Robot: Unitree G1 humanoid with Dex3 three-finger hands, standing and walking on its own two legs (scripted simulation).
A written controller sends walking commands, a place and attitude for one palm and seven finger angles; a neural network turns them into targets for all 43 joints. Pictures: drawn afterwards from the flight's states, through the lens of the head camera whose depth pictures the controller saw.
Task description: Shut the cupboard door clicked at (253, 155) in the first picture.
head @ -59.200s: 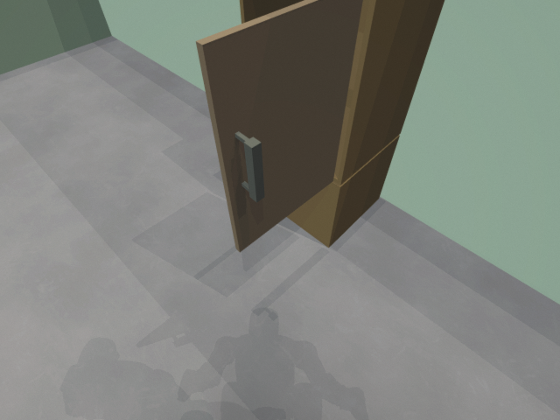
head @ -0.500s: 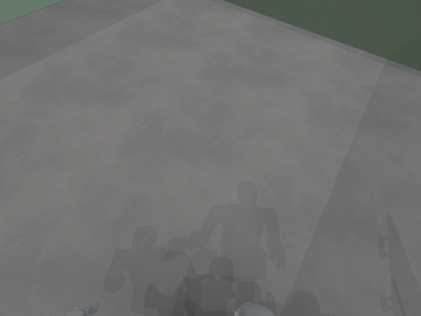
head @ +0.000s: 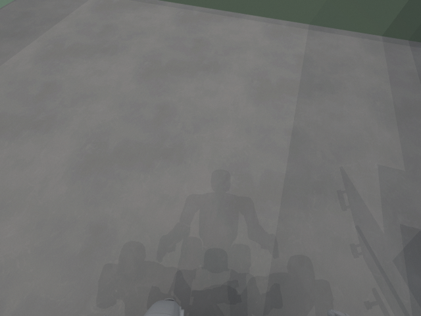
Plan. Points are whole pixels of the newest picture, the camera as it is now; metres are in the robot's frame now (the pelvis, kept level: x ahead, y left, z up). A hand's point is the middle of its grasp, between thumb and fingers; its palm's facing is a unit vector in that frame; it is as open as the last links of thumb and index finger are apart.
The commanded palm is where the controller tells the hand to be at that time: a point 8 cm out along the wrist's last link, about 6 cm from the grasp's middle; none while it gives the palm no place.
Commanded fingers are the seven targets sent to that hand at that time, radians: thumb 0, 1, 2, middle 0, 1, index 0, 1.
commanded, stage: turn to face it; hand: left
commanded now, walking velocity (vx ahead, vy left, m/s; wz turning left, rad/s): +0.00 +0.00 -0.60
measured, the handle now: out of the picture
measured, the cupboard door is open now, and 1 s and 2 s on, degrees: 29 29 29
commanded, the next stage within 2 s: take the last steps up to it in 1.92 s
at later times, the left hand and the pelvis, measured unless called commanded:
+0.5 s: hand (144, 293) +0.17 +0.16 -0.16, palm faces -0.30 -0.91 -0.29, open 7.4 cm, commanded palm none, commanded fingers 0.00 0.90 0.90 -0.20 -0.30 -0.20 -0.30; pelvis +0.00 -0.02 -0.01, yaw -18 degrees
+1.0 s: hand (160, 271) +0.22 +0.13 -0.17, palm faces -0.54 -0.82 -0.20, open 7.4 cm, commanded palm none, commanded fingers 0.00 0.90 0.90 -0.20 -0.30 -0.20 -0.30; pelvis +0.03 +0.00 +0.00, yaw -35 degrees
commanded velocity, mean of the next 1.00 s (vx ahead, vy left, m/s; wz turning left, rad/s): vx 0.00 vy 0.00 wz -0.60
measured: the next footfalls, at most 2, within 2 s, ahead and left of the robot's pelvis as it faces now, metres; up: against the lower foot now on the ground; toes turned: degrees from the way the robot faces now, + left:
left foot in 0.08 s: +0.07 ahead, +0.14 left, +0.00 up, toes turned -1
right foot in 0.42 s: +0.01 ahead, -0.13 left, +0.00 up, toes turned -20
